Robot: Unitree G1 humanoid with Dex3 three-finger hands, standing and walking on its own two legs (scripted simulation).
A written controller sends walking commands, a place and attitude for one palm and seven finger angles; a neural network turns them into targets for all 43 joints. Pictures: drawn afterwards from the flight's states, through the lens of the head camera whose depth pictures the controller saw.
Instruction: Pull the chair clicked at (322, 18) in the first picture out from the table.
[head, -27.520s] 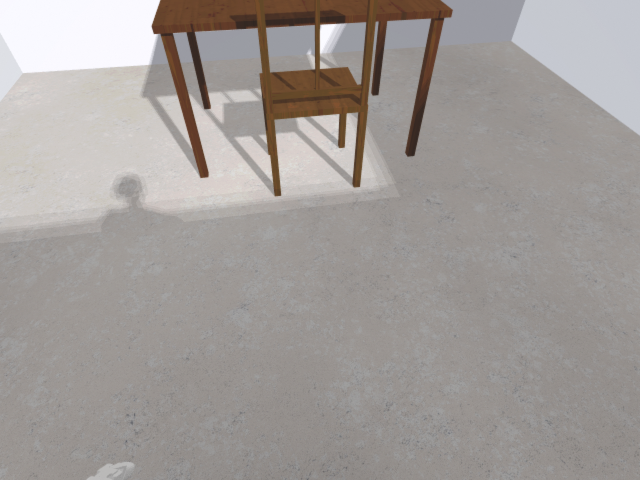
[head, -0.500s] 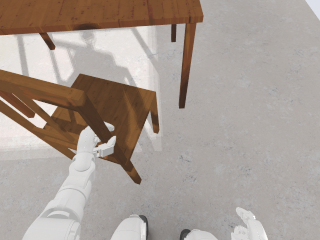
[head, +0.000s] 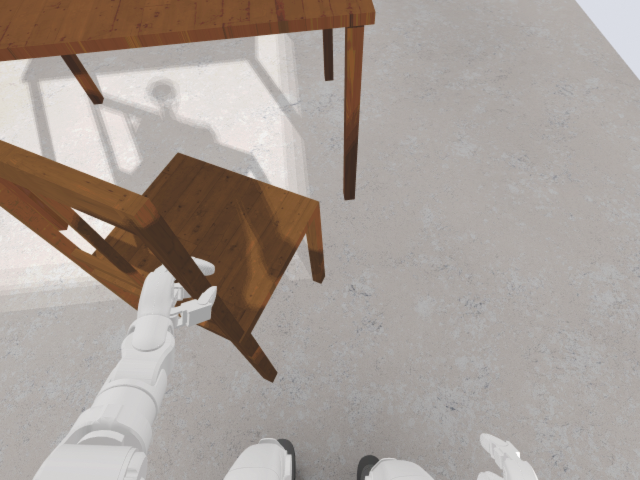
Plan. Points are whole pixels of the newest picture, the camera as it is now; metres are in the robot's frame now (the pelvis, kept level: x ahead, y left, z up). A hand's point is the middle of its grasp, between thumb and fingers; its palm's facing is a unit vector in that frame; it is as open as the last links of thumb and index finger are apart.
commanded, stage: step backward, pulling the chair out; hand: left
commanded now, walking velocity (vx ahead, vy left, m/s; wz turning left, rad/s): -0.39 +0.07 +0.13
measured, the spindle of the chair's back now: (98, 242) +0.46 +0.38 -0.08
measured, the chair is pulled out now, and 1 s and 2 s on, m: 0.36 0.62 0.67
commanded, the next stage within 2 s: stop walking, hand still on the chair in 0.72 s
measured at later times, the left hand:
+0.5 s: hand (191, 408) +0.20 +0.18 -0.06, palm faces +0.07 -0.96 -0.29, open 6.1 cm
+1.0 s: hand out of the picture +0.07 +0.15 -0.06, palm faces +0.00 -0.97 -0.25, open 6.2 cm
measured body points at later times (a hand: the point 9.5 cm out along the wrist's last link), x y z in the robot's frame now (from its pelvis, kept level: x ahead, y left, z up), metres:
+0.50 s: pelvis -0.12 -0.01 +0.00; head -0.04 -0.02 +0.44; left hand +0.20 +0.23 -0.04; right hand -0.01 -0.22 -0.14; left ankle -0.14 +0.15 -0.73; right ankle -0.12 -0.11 -0.73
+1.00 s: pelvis -0.25 +0.00 +0.00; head -0.18 -0.01 +0.45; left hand +0.07 +0.20 -0.04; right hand -0.13 -0.25 -0.13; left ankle -0.31 +0.14 -0.73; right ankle -0.17 -0.10 -0.72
